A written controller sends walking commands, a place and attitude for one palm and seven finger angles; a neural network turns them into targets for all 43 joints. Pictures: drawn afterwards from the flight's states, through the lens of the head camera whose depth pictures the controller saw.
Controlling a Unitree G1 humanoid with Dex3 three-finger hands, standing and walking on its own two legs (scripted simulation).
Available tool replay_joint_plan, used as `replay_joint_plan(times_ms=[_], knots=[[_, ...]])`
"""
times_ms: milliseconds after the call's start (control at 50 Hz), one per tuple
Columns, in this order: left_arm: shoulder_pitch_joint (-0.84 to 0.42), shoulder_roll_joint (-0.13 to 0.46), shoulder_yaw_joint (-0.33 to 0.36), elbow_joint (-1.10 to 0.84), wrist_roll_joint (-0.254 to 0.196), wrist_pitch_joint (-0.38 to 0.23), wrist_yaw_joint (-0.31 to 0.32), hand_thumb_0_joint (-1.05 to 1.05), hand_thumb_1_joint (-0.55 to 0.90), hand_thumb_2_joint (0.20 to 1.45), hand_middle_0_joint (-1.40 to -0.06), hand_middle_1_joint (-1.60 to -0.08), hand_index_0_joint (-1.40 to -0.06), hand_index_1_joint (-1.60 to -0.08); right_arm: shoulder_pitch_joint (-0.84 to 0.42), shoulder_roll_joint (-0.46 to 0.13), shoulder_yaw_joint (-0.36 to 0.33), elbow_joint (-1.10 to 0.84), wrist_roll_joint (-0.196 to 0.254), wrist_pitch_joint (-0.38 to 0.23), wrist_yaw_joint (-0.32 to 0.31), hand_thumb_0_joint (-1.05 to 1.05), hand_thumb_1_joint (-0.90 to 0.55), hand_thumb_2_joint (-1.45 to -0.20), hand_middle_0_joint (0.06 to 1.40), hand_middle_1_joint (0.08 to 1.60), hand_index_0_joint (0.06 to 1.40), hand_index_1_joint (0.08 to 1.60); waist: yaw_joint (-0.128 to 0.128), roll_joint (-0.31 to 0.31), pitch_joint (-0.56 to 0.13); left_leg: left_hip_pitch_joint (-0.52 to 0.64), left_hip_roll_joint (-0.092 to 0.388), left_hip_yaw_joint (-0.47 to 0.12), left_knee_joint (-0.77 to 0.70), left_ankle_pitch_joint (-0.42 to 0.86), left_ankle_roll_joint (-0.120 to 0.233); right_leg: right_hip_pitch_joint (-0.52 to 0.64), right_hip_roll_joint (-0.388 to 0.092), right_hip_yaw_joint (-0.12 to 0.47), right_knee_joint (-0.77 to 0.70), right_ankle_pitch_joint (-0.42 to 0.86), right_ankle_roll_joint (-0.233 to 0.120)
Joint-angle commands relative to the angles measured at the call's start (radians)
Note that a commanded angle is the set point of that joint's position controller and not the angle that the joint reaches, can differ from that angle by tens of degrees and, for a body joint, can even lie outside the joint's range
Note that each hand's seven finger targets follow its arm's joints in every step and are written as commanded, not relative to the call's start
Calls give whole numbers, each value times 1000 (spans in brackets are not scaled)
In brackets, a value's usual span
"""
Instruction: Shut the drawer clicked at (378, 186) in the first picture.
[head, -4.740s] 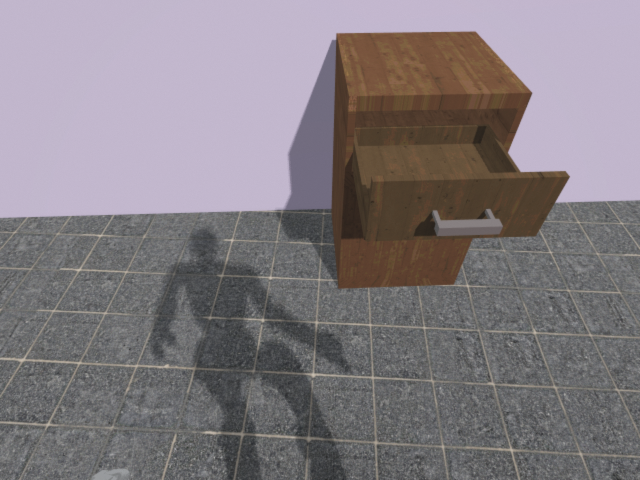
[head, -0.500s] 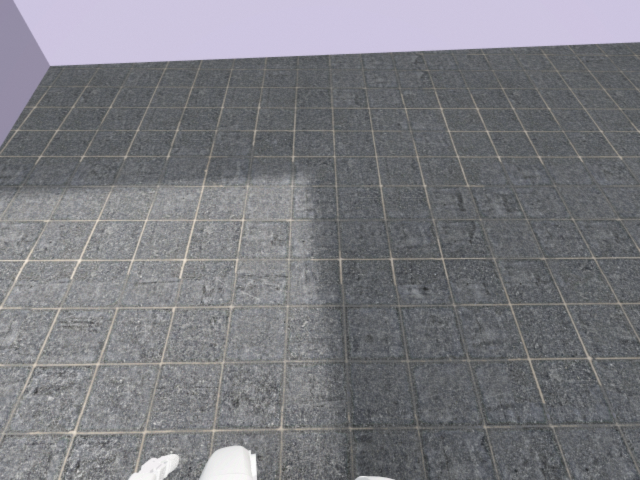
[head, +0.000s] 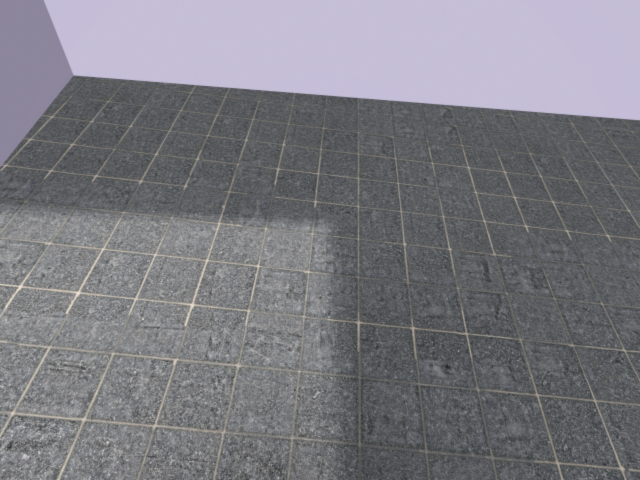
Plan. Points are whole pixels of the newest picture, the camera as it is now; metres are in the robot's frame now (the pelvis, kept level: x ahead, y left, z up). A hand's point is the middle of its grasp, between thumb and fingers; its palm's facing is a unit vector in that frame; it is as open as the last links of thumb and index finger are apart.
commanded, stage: turn to face it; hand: left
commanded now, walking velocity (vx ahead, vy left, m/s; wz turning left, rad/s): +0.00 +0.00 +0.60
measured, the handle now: out of the picture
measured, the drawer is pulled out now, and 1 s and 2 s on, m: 0.29 0.29 0.29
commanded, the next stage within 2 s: none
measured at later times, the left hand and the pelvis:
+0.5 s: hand out of the picture +0.10 +0.22 -0.14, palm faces +0.29 -0.92 -0.25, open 7.4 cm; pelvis +0.02 -0.02 +0.01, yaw +17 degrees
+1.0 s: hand out of the picture -0.08 +0.13 -0.16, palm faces +0.60 -0.76 -0.26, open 7.4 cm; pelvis +0.02 -0.04 +0.01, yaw +36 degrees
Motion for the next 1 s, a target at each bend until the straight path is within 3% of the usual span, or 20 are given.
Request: replay_joint_plan(times_ms=[0, 80, 140, 240, 360, 460, 520, 540, 560, 580, 600, 620, 640, 660, 680, 700, 760, 840, 960, 980], knots=[[26, 79, 39, -81, 7, 15, -7, 0, 900, 900, -200, -300, -200, -300, 76, -190, -53, -40, 1, 2, -21, 0, -900, -900, 200, 300, 200, 300, -21, 170, -50, 26, 258, -305, -285, 382, 73, -109, -66, 37, 84, 123, 25], [1, 81, 58, -105, 16, 37, -10, 0, 900, 900, -200, -300, -200, -300, 91, -202, -78, -57, -1, 12, -17, 0, -900, -900, 200, 300, 200, 300, -24, 169, -73, 12, 212, -346, -345, 45, 33, -159, -66, 42, 58, 226, 39], [-60, 99, 68, -134, 18, 39, -9, 0, 900, 900, -200, -300, -200, -300, 130, -210, -89, -54, -1, 17, -17, 0, -900, -900, 200, 300, 200, 300, -44, 187, -76, 61, 205, -412, -345, -19, 28, -220, -69, 57, 29, 245, 50], [-165, 120, 70, -186, 13, 37, -8, 0, 900, 900, -200, -300, -200, -300, 196, -229, -104, -47, -5, 22, -20, 0, -900, -900, 200, 300, 200, 300, -77, 184, -90, 147, 207, -511, -313, 39, 50, -258, -55, 76, -64, 191, 59], [-236, 122, 61, -235, 2, 35, -7, 0, 900, 900, -200, -300, -200, -300, 227, -251, -118, -45, -12, 33, -21, 0, -900, -900, 200, 300, 200, 300, -98, 191, -117, 182, 203, -611, -269, 167, 93, -195, -8, 83, -212, 82, 44], [-194, 129, 54, -248, -9, 35, 0, 0, 900, 900, -200, -300, -200, -300, 189, -272, -129, -62, -14, 47, -17, 0, -900, -900, 200, 300, 200, 300, -80, 213, -142, 130, 177, -651, -247, 192, 83, -54, 35, 88, -354, 76, 18], [-119, 147, 60, -234, -15, 32, 6, 0, 900, 900, -200, -300, -200, -300, 139, -270, -134, -79, -7, 56, -8, 0, -900, -900, 200, 300, 200, 300, -44, 203, -143, 0, 121, -606, -233, 96, 20, 163, 45, 62, -583, 186, -2], [-90, 167, 63, -232, -14, 25, 9, 0, 900, 900, -200, -300, -200, -300, 120, -249, -132, -86, 1, 58, -4, 0, -900, -900, 200, 300, 200, 300, -26, 156, -140, -102, 91, -565, -192, 4, -18, 293, 7, 85, -731, 265, -15], [-89, 227, 74, -239, -4, 18, 15, 0, 900, 900, -200, -300, -200, -300, 135, -193, -128, -91, 11, 61, -1, 0, -900, -900, 200, 300, 200, 300, -24, -34, -137, -291, 17, -442, -28, -219, -79, 434, -190, 262, -838, 179, -68], [-117, 289, 79, -264, 11, 18, 17, 0, 900, 900, -200, -300, -200, -300, 142, -165, -124, -118, 3, 54, -8, 0, -900, -900, 200, 300, 200, 300, -25, -250, -103, -416, -105, -217, 241, -325, -148, 392, -442, 508, -900, 113, -163], [-169, 269, 67, -282, 4, 21, 17, 0, 900, 900, -200, -300, -200, -300, 128, -225, -132, -119, -16, 52, -5, 0, -900, -900, 200, 300, 200, 300, -49, -143, -65, -334, -51, -217, 418, -317, -134, 193, -468, 427, -890, 177, -199], [-234, 241, 57, -302, 6, 18, 13, 0, 900, 900, -200, -300, -200, -300, 152, -209, -133, -114, -17, 60, 8, 0, -900, -900, 200, 300, 200, 300, -91, -81, -45, -297, -38, -197, 534, -242, -135, 113, -398, 321, -873, 224, -193], [-257, 206, 61, -300, 0, 11, 13, 0, 900, 900, -200, -300, -200, -300, 150, -196, -132, -101, -14, 71, 11, 0, -900, -900, 200, 300, 200, 300, -106, -114, -42, -288, -17, -184, 578, -221, -142, 104, -342, 281, -854, 305, -160], [-255, 182, 49, -293, -1, 4, 7, 0, 900, 900, -200, -300, -200, -300, 139, -201, -129, -87, -13, 74, 17, 0, -900, -900, 200, 300, 200, 300, -109, -93, 6, -295, 10, -162, 621, -168, -153, 103, -296, 185, -818, 421, -145], [-229, 166, 40, -286, -2, -5, 3, 0, 900, 900, -200, -300, -200, -300, 137, -198, -125, -89, -11, 72, 22, 0, -900, -900, 200, 300, 200, 300, -103, -104, 10, -310, 16, -140, 643, -136, -163, 138, -274, 121, -781, 564, -140], [-187, 166, 40, -274, 0, -10, 2, 0, 900, 900, -200, -300, -200, -300, 121, -193, -121, -99, -9, 71, 23, 0, -900, -900, 200, 300, 200, 300, -89, -96, -2, -323, 19, -127, 646, -131, -170, 183, -274, 88, -750, 672, -139], [-83, 191, 44, -245, 6, -12, 3, 0, 900, 900, -200, -300, -200, -300, 40, -184, -112, -122, -8, 77, 26, 0, -900, -900, 200, 300, 200, 300, -44, -109, -10, -333, 38, -98, 609, -143, -184, 256, -292, 55, -709, 807, -138], [-15, 214, 49, -228, 15, -4, 1, 0, 900, 900, -200, -300, -200, -300, -63, -185, -99, -156, -5, 82, 29, 0, -900, -900, 200, 300, 200, 300, -8, -135, -7, -303, 49, -65, 503, -185, -182, 287, -316, 35, -688, 847, -151], [-6, 253, 63, -234, 21, 10, -3, 0, 900, 900, -200, -300, -200, -300, -117, -177, -78, -178, 2, 65, 34, 0, -900, -900, 200, 300, 200, 300, 12, -205, -64, -122, 21, 18, 197, -195, -147, 307, -324, -40, -611, 921, -136], [-20, 263, 67, -234, 19, 11, -3, 0, 900, 900, -200, -300, -200, -300, -90, -187, -78, -174, 3, 59, 31, 0, -900, -900, 200, 300, 200, 300, -5, -204, -83, -71, 15, 26, 132, -165, -138, 300, -331, -56, -576, 927, -128]])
